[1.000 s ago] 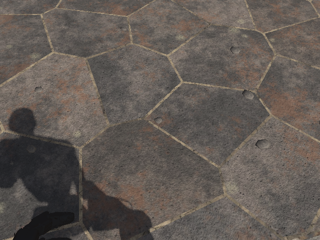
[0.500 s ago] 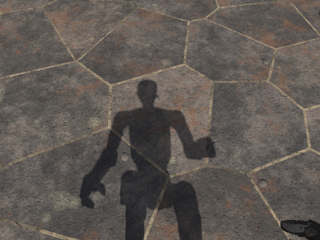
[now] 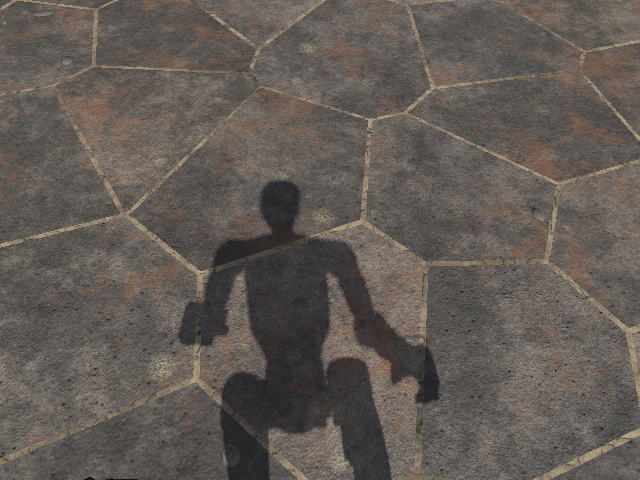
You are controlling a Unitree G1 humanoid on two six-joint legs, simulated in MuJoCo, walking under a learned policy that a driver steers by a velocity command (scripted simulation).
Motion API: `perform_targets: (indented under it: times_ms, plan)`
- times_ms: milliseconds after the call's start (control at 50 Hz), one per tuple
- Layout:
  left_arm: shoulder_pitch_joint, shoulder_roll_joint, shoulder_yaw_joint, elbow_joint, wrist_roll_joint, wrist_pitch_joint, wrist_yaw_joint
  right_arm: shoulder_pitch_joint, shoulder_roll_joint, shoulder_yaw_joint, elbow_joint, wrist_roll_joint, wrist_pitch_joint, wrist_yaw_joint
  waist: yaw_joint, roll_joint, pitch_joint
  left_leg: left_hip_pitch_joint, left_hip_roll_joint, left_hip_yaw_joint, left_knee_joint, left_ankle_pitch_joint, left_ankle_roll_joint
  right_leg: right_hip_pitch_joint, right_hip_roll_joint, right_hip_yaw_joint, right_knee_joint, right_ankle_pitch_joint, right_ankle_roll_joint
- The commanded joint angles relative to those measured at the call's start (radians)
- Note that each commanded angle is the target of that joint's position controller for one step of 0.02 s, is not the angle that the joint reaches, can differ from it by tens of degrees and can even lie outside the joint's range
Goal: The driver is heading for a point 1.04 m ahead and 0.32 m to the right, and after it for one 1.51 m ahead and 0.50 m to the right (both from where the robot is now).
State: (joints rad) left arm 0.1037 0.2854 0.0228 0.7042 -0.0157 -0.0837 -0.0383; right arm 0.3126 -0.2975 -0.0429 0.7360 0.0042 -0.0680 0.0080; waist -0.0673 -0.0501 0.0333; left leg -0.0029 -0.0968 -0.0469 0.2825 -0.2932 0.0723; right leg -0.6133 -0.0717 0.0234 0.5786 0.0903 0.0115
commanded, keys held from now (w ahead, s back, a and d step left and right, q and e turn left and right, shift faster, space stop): w+e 0.98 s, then w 0.02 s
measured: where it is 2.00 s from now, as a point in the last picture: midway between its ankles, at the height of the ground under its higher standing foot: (467, 258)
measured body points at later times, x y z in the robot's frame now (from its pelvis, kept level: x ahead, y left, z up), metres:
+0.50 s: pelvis +0.29 -0.06 +0.00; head +0.33 -0.08 +0.45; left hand +0.41 +0.22 -0.10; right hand +0.46 -0.34 -0.07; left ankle +0.51 +0.06 -0.70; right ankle +0.20 -0.13 -0.74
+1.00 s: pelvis +0.55 -0.12 +0.00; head +0.58 -0.14 +0.45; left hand +0.86 -0.04 -0.08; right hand +0.40 -0.38 -0.12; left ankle +0.52 +0.03 -0.74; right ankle +0.61 -0.34 -0.69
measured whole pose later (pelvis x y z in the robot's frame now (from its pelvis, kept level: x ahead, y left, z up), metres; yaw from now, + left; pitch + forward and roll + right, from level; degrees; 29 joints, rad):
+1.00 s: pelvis +0.55 -0.12 +0.00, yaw -34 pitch +1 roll +2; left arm 0.11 0.30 0.05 0.62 -0.02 -0.02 -0.04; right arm 0.33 -0.30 -0.07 0.82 0.01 -0.08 0.00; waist -0.10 -0.04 0.05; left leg 0.03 -0.02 0.18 0.24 -0.29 0.00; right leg -0.67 -0.09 0.03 0.73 -0.02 0.00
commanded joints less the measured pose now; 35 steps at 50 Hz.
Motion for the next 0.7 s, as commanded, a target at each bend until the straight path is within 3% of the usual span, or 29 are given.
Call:
perform_targets:
  times_ms: [20,60,100,120,140,160,180,200,220,240,300,360,420,460,520,560,580,600,620,640,660,680,700]
  plan:
    - [-0.139,0.091,0.022,-0.115,-0.005,-0.020,-0.020,0.059,-0.176,-0.053,-0.003,0.003,0.001,-0.007,-0.029,0.108,0.050,0.065,0.340,-0.100,-0.041,0.368,0.129,-0.071,0.009,0.004,-0.033,-0.097,-0.050]
    - [-0.081,0.107,0.030,-0.110,-0.004,-0.017,-0.026,0.035,-0.187,-0.057,-0.002,0.002,0.011,-0.014,0.011,0.123,0.008,0.103,0.337,-0.059,0.041,0.615,0.100,0.015,0.049,-0.024,-0.044,-0.186,-0.084]
    - [0.134,0.169,0.069,-0.058,0.003,-0.012,-0.016,0.005,-0.182,-0.052,-0.017,-0.004,0.025,-0.025,0.128,0.107,-0.145,0.045,0.268,0.029,0.332,0.918,0.049,0.340,0.121,-0.079,-0.069,-0.152,-0.136]
    - [0.285,0.237,0.089,-0.040,0.002,-0.006,-0.007,0.022,-0.150,-0.035,-0.044,-0.025,0.023,-0.036,0.179,0.009,-0.266,-0.163,0.224,0.069,0.625,0.665,0.007,0.630,-0.030,0.145,-0.048,-0.082,-0.201]
    - [0.317,0.299,0.102,-0.032,-0.003,-0.007,-0.012,0.140,-0.048,-0.005,-0.067,-0.030,-0.001,-0.021,0.102,-0.251,-0.360,-0.585,0.013,0.046,0.961,-0.157,-0.073,0.957,-0.240,0.672,-0.158,-0.293,-0.383]
    - [0.335,0.194,0.078,-0.036,-0.017,-0.004,-0.011,0.067,-0.126,-0.013,-0.062,-0.010,-0.027,-0.007,0.162,-0.143,-0.369,-0.709,0.046,-0.091,1.044,-0.248,-0.065,1.004,-0.240,0.766,-0.252,-0.452,-0.360]
    - [0.281,0.173,0.071,-0.047,-0.008,0.000,-0.003,-0.036,-0.161,-0.022,-0.095,0.023,-0.046,0.004,0.171,-0.083,-0.229,-0.774,0.091,-0.085,1.040,-0.165,-0.055,0.898,-0.219,0.633,-0.274,-0.423,-0.324]
    - [0.234,0.174,0.072,-0.060,0.001,0.003,0.002,-0.092,-0.149,-0.016,-0.109,0.016,-0.059,0.003,0.153,0.023,-0.153,-0.760,0.127,-0.068,0.986,-0.100,-0.051,0.774,-0.183,0.541,-0.283,-0.328,-0.304]
    - [0.194,0.161,0.067,-0.069,0.004,0.006,0.005,-0.119,-0.146,-0.020,-0.117,-0.006,-0.064,-0.001,0.124,0.068,-0.091,-0.734,0.153,-0.059,0.905,-0.058,-0.060,0.664,-0.151,0.472,-0.298,-0.207,-0.299]
    - [0.173,0.149,0.061,-0.080,0.014,0.006,0.009,-0.106,-0.143,-0.024,-0.121,-0.017,-0.060,-0.003,0.092,0.042,-0.084,-0.675,0.170,-0.063,0.860,-0.029,-0.068,0.595,-0.125,0.429,-0.317,-0.117,-0.298]
    - [0.160,0.149,0.062,-0.078,0.005,0.007,0.022,-0.073,-0.112,-0.017,-0.114,-0.025,-0.037,-0.008,0.058,0.002,-0.064,-0.631,0.176,-0.035,0.744,-0.015,-0.116,0.484,-0.090,0.350,-0.350,0.006,-0.311]
    - [0.186,0.181,0.073,-0.059,-0.002,0.014,0.040,-0.173,-0.078,-0.003,-0.139,-0.027,-0.030,-0.012,0.084,0.000,-0.028,-0.610,0.154,-0.013,0.542,0.154,-0.152,0.399,-0.038,0.273,-0.361,0.017,-0.281]
    - [0.231,0.186,0.076,-0.036,-0.008,0.028,0.053,-0.281,-0.058,0.004,-0.156,-0.018,-0.041,-0.004,0.128,-0.020,-0.029,-0.508,0.103,-0.002,0.337,0.350,-0.156,0.355,0.004,0.248,-0.337,-0.040,-0.229]
    - [0.267,0.188,0.078,-0.019,-0.013,0.036,0.056,-0.331,-0.067,0.000,-0.167,-0.007,-0.048,0.003,0.146,-0.026,-0.030,-0.473,0.083,-0.014,0.273,0.384,-0.148,0.377,-0.010,0.291,-0.312,-0.088,-0.217]
    - [0.276,0.176,0.079,-0.010,-0.015,0.047,0.061,-0.338,-0.102,-0.017,-0.170,0.001,-0.058,0.010,0.130,-0.049,-0.032,-0.452,0.081,-0.054,0.197,0.313,-0.117,0.478,-0.047,0.384,-0.238,-0.133,-0.197]
    - [0.252,0.172,0.081,-0.014,-0.011,0.054,0.060,-0.266,-0.127,-0.033,-0.152,0.004,-0.065,0.007,0.084,-0.074,-0.046,-0.354,0.084,-0.042,0.163,0.249,-0.077,0.495,-0.051,0.415,-0.167,-0.084,-0.176]
    - [0.239,0.145,0.072,-0.022,-0.007,0.053,0.057,-0.175,-0.151,-0.048,-0.133,-0.003,-0.069,0.001,0.034,-0.064,-0.104,-0.202,0.107,-0.040,0.130,0.255,-0.043,0.470,-0.007,0.386,-0.064,-0.037,-0.148]
    - [0.236,0.089,0.051,-0.042,0.008,0.049,0.051,-0.033,-0.197,-0.063,-0.123,-0.020,-0.071,-0.009,-0.029,0.014,-0.243,0.049,0.255,-0.171,0.161,0.197,0.022,0.365,0.048,0.317,0.183,-0.141,-0.116]
    - [0.375,0.025,0.030,-0.060,-0.015,0.041,0.050,0.057,-0.262,-0.082,-0.090,-0.025,-0.053,-0.008,0.017,0.305,-0.370,0.387,0.479,-0.587,0.118,0.012,0.183,0.007,0.197,0.171,0.504,-0.604,-0.045]
    - [0.380,0.110,0.040,-0.051,-0.023,0.039,0.053,0.059,-0.192,-0.070,-0.091,0.001,-0.047,-0.001,0.006,0.300,-0.330,0.358,0.520,-0.746,0.049,-0.212,0.180,-0.129,0.118,0.171,0.653,-0.673,-0.032]
    - [0.282,0.172,0.059,-0.056,-0.022,0.043,0.053,0.017,-0.131,-0.054,-0.099,0.001,-0.042,-0.005,-0.018,0.195,-0.195,0.237,0.475,-0.610,0.023,-0.229,0.139,-0.162,0.079,0.166,0.700,-0.580,-0.024]
    - [0.218,0.173,0.062,-0.070,-0.012,0.048,0.055,-0.033,-0.114,-0.046,-0.102,-0.008,-0.037,-0.005,-0.007,0.127,-0.107,0.113,0.433,-0.473,0.006,-0.106,0.112,-0.141,0.047,0.126,0.692,-0.507,-0.016]
    - [0.179,0.161,0.065,-0.084,-0.001,0.047,0.052,-0.061,-0.096,-0.040,-0.093,-0.014,-0.035,-0.005,0.008,0.112,-0.046,0.017,0.395,-0.380,-0.020,0.009,0.107,-0.127,0.021,0.122,0.653,-0.458,-0.012]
